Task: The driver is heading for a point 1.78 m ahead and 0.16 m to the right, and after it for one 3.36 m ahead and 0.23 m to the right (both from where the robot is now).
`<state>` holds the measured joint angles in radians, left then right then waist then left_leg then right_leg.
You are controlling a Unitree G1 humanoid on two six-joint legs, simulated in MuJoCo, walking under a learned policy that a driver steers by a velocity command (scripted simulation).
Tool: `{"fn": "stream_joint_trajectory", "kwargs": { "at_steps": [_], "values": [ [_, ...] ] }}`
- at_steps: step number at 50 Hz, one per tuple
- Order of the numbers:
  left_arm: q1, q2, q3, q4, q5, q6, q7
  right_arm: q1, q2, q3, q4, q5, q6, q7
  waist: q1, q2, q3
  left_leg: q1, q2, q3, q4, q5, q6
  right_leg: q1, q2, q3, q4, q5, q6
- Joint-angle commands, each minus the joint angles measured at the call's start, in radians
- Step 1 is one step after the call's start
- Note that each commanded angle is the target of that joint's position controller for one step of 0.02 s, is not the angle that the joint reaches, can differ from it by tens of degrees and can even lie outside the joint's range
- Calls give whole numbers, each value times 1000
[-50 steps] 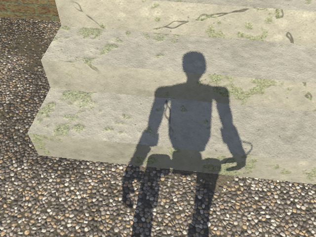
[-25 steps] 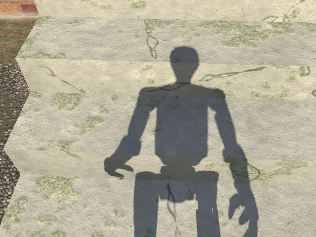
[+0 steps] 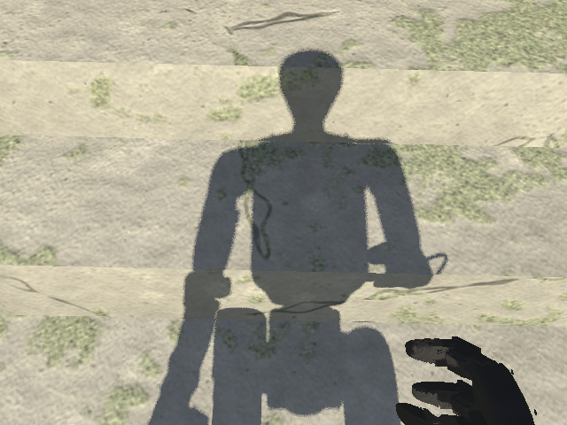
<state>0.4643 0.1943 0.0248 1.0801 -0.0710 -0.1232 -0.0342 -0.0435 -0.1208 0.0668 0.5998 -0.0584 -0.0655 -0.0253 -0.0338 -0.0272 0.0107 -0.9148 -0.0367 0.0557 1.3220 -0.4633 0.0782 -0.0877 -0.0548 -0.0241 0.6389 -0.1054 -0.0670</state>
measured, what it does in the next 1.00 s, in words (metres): climbs, turning right: right foot 0.18 m higher, then left foot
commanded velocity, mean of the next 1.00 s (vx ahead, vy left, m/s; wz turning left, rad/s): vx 0.17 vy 0.00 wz -0.29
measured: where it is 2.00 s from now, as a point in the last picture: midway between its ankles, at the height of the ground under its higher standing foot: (330, 359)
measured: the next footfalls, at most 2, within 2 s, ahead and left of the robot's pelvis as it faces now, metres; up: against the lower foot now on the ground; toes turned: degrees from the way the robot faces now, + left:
right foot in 0.42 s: +0.37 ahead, -0.13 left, +0.18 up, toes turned -11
left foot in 0.82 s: +0.41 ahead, +0.09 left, +0.18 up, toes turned -13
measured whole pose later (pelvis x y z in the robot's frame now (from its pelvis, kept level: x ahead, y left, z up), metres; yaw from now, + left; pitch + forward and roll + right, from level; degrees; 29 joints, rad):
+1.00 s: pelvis +0.33 -0.01 +0.31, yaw -15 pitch +1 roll +0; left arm 0.16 0.17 -0.01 0.89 0.01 -0.05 0.00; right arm 0.24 -0.16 0.01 0.91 0.00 -0.05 -0.03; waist -0.01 -0.03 -0.04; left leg -0.28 0.00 0.04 0.51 -0.25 0.01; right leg -0.31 0.04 0.06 0.51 -0.22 -0.01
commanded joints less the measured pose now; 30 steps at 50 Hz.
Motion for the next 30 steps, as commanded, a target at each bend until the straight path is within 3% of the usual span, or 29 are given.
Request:
{"fn": "stream_joint_trajectory", "kwargs": {
  "at_steps": [1, 2, 3, 4, 5, 6, 7, 8, 9, 10, 12, 13, 14, 15, 16, 17, 18, 19, 20, 21, 22, 23, 24, 25, 26, 27, 28, 29, 30],
  "values": [
    [-68, 92, 42, -244, 75, -38, 0, 441, -379, -158, 126, 26, -3, 2, -89, 233, -615, 979, 412, -846, -791, 1070, 227, -473, 212, 318, 1388, -8, -9],
    [-153, 41, 35, -311, 101, -11, 7, 335, -315, -149, 168, 58, -13, 22, -13, 118, -422, 824, 386, -710, -779, 704, 196, -593, 147, 240, 1409, 37, -24],
    [-150, 110, 44, -252, 98, 20, -31, 359, -185, -89, 221, 57, 1, 91, -96, 249, -48, 657, 404, -532, -780, 1009, 300, -900, 164, 293, 1626, -157, -69],
    [-152, 91, 27, -296, 101, 36, -40, 378, -131, -82, 304, 32, 11, 104, -42, 104, -119, 748, 381, -424, -769, 1061, 257, -995, 144, 292, 1606, -184, -123],
    [-181, 17, -8, -350, 107, 35, -44, 344, -79, -60, 331, 1, 15, 105, 39, -13, -115, 711, 358, -301, -782, 1054, 208, -1027, 81, 259, 1497, -187, -145],
    [-245, -54, -35, -418, 102, 47, -47, 344, -57, -64, 358, -13, 19, 107, 74, 40, -121, 750, 373, -208, -871, 1099, 208, -1095, 54, 167, 1545, -344, -174],
    [-236, -56, -41, -433, 94, 62, -45, 203, -28, -60, 343, -30, 8, 89, 158, 20, -123, 655, 295, -58, -954, 910, 145, -1024, 39, 128, 1396, -360, -199],
    [-237, -64, -41, -440, 78, 71, -46, 119, -33, -62, 323, -48, -9, 62, 206, 27, -71, 484, 178, 78, -1042, 624, 74, -934, 39, 80, 1293, -313, -204],
    [-224, -55, -47, -435, 70, 79, -67, 167, -93, -80, 321, -64, -16, 33, 181, 150, -99, 461, 183, 115, -1076, 653, 103, -870, 68, 8, 1455, -329, -181],
    [-255, -51, -60, -442, 62, 84, -87, 266, -79, -74, 372, -79, -15, 15, 159, 149, -100, 568, 204, 107, -1084, 606, 105, -1021, 81, 7, 1618, -347, -179],
    [-397, -71, -90, -492, 29, 85, -88, 395, -116, -67, 423, -119, -9, 11, 113, 34, -44, 717, 227, 117, -1086, 538, 95, -1290, 72, 41, 1602, -300, -188],
    [-501, -18, -94, -556, 34, 93, -80, 444, -156, -66, 431, -135, 1, 31, 95, -26, -70, 768, 266, 106, -1097, 554, 115, -1337, 29, 56, 1331, -127, -160],
    [-556, -20, -102, -579, 41, 110, -72, 494, -182, -75, 444, -119, 8, 36, 78, 25, -97, 823, 275, 105, -1144, 627, 130, -1346, 5, 36, 1193, -95, -133],
    [-582, -8, -100, -586, 68, 139, -76, 436, -219, -85, 410, -105, 20, 56, 97, 74, -127, 705, 271, 165, -1213, 790, 161, -1136, -4, -67, 1069, -99, -116],
    [-694, 14, -108, -641, 71, 176, -78, 416, -235, -90, 410, -82, 21, 90, 104, 108, -101, 584, 315, 139, -1313, 1029, 186, -970, 21, -98, 919, -282, -110],
    [-630, 4, -95, -611, 73, 188, -75, 396, -282, -104, 381, -21, -34, 96, 154, 190, -127, 611, 310, 172, -1266, 1565, 161, -793, 71, -165, 909, -206, -70],
    [-535, 35, -93, -591, 60, 214, -82, 388, -365, -129, 389, 10, -70, 108, 204, 214, -165, 671, 324, 183, -1191, 1890, 146, -708, 120, -176, 814, -146, -63],
    [-427, 56, -86, -547, 54, 225, -82, 384, -429, -151, 365, 16, -86, 115, 213, 207, -167, 819, 365, 161, -1103, 2052, 139, -717, 163, -173, 682, -156, -42],
    [-347, 85, -76, -502, 68, 222, -73, 343, -444, -163, 344, 25, -76, 118, 223, 207, -181, 970, 369, 149, -984, 2143, 138, -737, 210, -191, 480, -188, -43],
    [-235, 97, -64, -449, 83, 222, -48, 328, -435, -166, 335, 15, -53, 126, 238, 255, -238, 962, 354, 130, -858, 2193, 135, -593, 239, -156, 312, -151, -68],
    [-26, 166, -35, -361, 80, 229, 3, 350, -343, -154, 295, -63, -26, 146, 220, 84, -446, 657, 316, 82, -547, 1922, 53, -156, 160, 171, 302, 357, -199],
    [145, 236, -9, -289, 121, 213, 13, 431, -230, -135, 281, -84, 2, 186, 225, -255, -613, 333, 54, -26, -78, 355, -33, 114, -96, 753, -95, 355, -422],
    [91, 295, 42, -303, 156, 174, -10, 452, -329, -179, 317, 13, 29, 189, 250, -153, -436, 203, -24, -316, 352, 340, -9, -102, -166, 884, -244, -156, -342],
    [-57, 244, 25, -262, 158, 130, -17, 358, -252, -169, 295, 43, 35, 166, 169, -119, -184, 20, -41, -362, 507, 404, 9, -298, -111, 769, -241, -449, -236],
    [-203, 155, 4, -221, 123, 85, -20, 354, -181, -139, 293, 12, 34, 137, 70, -73, -141, -25, -11, -332, 541, 436, 27, -405, -61, 656, -217, -551, -200],
    [-276, 77, -19, -181, 98, 50, -17, 378, -138, -112, 293, -22, 26, 112, 9, -5, -139, -19, -2, -324, 511, 446, 56, -452, -14, 537, -212, -496, -182],
    [-354, -2, -46, -169, 93, 38, -18, 363, -123, -95, 290, -23, 24, 96, -34, 32, -145, 3, 22, -293, 494, 402, 63, -509, 4, 446, -221, -421, -162],
    [-381, -51, -60, -174, 110, 33, -14, 362, -138, -96, 297, 2, 22, 79, -38, 72, -157, 16, 40, -278, 430, 426, 44, -523, 5, 377, -233, -311, -138],
    [-367, -36, -62, -175, 113, 22, -11, 324, -173, -102, 288, 2, 19, 69, -42, 107, -163, 30, 65, -236, 308, 400, -3, -506, 16, 292, -226, -198, -123]
  ]
}}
